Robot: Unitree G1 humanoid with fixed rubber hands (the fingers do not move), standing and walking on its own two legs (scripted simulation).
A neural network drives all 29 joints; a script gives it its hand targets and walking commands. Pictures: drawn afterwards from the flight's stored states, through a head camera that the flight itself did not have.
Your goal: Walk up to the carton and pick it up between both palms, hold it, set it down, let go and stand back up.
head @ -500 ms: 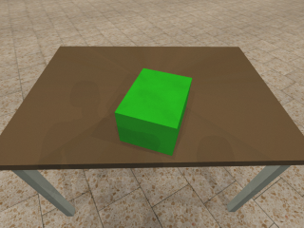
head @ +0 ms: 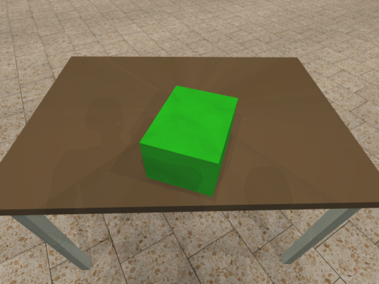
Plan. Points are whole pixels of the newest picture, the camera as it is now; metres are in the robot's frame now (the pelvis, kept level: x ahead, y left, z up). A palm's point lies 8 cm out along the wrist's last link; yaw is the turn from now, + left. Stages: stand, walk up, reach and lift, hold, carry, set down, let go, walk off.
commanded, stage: stand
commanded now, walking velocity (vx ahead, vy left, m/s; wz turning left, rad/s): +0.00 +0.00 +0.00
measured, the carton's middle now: (193, 137) +0.48 +0.00 +0.01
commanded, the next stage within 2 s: none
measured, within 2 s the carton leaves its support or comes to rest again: neither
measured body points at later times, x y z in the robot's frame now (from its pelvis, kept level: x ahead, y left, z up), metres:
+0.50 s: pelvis +0.01 +0.00 +0.00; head +0.01 +0.00 +0.45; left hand +0.03 +0.25 -0.14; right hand +0.03 -0.25 -0.15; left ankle +0.00 +0.13 -0.74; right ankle +0.02 -0.11 -0.74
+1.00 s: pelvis +0.01 +0.00 +0.00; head +0.02 +0.00 +0.45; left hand +0.03 +0.25 -0.14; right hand +0.02 -0.24 -0.15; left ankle +0.00 +0.13 -0.74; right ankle +0.02 -0.11 -0.74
